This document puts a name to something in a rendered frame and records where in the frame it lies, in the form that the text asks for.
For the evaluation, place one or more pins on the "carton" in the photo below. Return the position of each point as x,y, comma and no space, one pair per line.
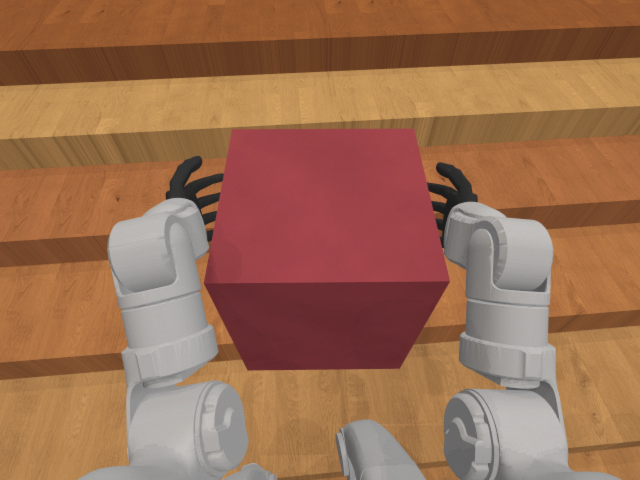
325,251

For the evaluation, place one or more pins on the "robot right forearm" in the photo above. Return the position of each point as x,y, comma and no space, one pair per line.
508,278

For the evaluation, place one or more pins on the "left robot hand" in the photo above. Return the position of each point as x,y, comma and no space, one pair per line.
179,190

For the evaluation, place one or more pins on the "robot left forearm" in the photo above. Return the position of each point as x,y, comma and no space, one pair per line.
153,265

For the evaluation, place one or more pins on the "robot left upper arm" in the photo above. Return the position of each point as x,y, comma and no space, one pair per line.
190,432

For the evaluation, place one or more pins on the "robot right upper arm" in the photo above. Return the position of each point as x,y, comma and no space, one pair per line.
495,434

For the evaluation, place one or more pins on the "right robot hand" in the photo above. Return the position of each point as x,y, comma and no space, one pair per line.
454,197

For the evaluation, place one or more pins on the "left robot shin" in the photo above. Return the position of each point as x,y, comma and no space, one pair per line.
252,465

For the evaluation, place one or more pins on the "right robot thigh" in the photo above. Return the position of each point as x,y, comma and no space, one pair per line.
369,452

